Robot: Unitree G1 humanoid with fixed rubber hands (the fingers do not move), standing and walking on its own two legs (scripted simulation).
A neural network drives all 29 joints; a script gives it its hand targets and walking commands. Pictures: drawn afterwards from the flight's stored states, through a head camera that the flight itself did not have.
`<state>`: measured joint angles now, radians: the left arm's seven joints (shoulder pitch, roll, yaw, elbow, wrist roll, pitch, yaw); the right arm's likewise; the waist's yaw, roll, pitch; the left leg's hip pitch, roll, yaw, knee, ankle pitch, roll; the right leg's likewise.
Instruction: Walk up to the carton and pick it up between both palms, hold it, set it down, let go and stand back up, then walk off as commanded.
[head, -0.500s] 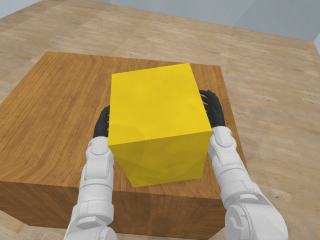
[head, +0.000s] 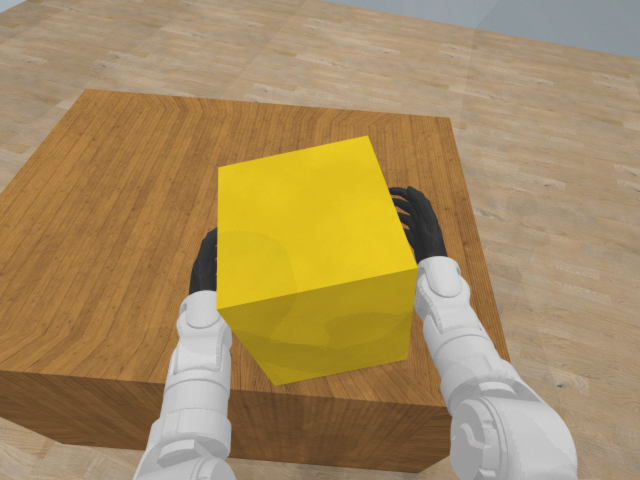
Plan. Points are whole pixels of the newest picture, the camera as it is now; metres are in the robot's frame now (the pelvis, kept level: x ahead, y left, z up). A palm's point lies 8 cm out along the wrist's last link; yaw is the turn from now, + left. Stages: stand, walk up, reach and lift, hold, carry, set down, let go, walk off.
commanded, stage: set down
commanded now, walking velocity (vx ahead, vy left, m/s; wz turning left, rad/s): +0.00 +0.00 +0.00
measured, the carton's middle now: (318, 268) +0.39 +0.03 +0.02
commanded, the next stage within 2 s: none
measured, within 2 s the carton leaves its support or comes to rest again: rests again in 1.22 s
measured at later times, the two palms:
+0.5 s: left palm (217, 294) +0.35 +0.16 +0.01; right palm (431, 257) +0.40 -0.12 +0.05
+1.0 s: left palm (218, 294) +0.35 +0.16 +0.01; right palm (432, 265) +0.39 -0.12 +0.04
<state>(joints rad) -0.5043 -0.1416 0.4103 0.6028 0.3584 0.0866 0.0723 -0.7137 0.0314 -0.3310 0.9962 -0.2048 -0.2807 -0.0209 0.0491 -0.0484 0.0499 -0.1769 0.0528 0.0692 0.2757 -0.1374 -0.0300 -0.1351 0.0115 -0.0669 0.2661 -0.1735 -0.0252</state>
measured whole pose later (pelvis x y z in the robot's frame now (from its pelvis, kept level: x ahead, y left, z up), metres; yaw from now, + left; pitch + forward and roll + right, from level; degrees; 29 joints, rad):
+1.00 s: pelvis -0.01 +0.00 +0.00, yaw -2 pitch +8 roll +0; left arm -0.57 -0.17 0.51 0.74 0.39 -0.10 0.09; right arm -0.73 0.04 -0.50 1.04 -0.35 -0.35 0.02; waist 0.06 -0.04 0.01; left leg -0.31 0.06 0.11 0.28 -0.11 -0.02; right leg -0.29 0.01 -0.04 0.29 -0.15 -0.02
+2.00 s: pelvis -0.02 +0.00 -0.01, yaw -2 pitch +13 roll +0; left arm -0.66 -0.13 0.51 0.91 0.36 -0.30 0.13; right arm -0.76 -0.01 -0.44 1.12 -0.27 -0.38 -0.02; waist 0.07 -0.04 -0.01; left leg -0.45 0.08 0.12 0.34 -0.12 -0.02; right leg -0.42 0.02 -0.04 0.34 -0.15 -0.03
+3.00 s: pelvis -0.05 -0.01 -0.04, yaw -1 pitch +17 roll +0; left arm -0.58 0.13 0.11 1.10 -0.15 -0.36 0.11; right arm -0.71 -0.27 0.18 1.24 0.37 -0.38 0.02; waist 0.08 -0.01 -0.16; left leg -0.72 0.07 0.01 0.64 -0.20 -0.04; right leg -0.70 0.03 -0.05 0.65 -0.25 -0.04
